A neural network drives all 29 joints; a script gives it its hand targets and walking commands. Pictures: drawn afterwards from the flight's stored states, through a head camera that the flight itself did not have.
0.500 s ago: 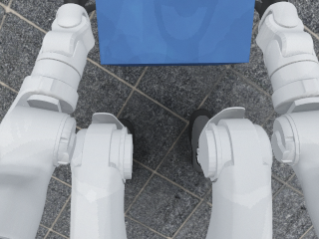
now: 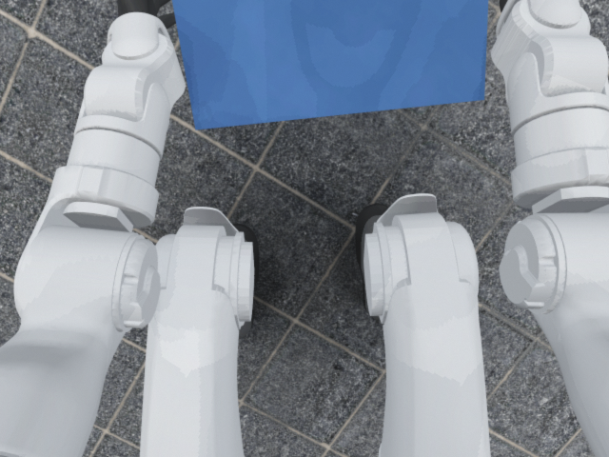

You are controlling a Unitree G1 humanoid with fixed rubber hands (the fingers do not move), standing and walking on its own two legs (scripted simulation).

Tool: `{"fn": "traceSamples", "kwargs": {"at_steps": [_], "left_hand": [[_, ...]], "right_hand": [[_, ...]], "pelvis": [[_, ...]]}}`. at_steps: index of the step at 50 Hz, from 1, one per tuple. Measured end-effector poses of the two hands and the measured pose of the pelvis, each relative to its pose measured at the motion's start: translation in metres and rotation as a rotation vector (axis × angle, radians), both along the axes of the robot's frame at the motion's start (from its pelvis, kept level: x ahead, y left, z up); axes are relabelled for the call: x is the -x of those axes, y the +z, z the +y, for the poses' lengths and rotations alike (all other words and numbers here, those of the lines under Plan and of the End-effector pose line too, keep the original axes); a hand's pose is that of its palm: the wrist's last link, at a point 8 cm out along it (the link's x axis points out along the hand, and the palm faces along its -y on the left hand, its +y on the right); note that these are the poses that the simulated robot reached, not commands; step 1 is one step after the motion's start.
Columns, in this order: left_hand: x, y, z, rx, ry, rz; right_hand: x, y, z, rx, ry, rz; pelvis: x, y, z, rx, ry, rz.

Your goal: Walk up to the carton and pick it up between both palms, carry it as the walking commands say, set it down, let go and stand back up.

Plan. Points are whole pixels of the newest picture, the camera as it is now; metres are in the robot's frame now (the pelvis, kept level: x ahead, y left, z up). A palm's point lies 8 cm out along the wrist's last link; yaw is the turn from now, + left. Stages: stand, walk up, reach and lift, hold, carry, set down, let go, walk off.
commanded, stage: reach and lift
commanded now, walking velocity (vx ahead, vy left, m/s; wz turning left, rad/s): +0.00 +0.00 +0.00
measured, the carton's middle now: (327, 23) +0.54 -0.06 -0.22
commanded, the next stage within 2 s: none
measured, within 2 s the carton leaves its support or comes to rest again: neither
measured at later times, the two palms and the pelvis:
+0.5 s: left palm (119, 19) +0.51 +0.12 -0.09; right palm out of the picture +0.51 -0.23 -0.06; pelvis -0.01 +0.00 +0.04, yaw +0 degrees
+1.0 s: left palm (56, 10) +0.49 +0.13 -0.01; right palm out of the picture +0.50 -0.23 +0.01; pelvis -0.02 +0.00 +0.09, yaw -1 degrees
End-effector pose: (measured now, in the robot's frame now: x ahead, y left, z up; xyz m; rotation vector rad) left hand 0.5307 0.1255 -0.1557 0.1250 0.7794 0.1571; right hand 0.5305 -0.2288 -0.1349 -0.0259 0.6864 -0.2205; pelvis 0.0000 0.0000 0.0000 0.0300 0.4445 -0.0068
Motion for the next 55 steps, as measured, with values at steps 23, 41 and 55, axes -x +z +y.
{"fn": "traceSamples", "kwargs": {"at_steps": [23, 41, 55], "left_hand": [[0.018, 0.062, -0.006, 0.040, 0.034, -0.049], [0.033, 0.113, 0.004, 0.030, 0.053, -0.048], [0.039, 0.155, 0.001, 0.028, 0.043, -0.054]], "right_hand": [[0.017, 0.069, -0.005, 0.009, -0.018, -0.042], [0.028, 0.113, 0.005, 0.005, -0.007, -0.036], [0.037, 0.156, 0.003, 0.019, -0.013, -0.037]], "pelvis": [[0.011, 0.038, 0.003, 0.002, -0.004, -0.052], [0.019, 0.072, 0.004, 0.000, -0.004, -0.087], [0.022, 0.103, 0.005, 0.002, -0.014, -0.122]]}}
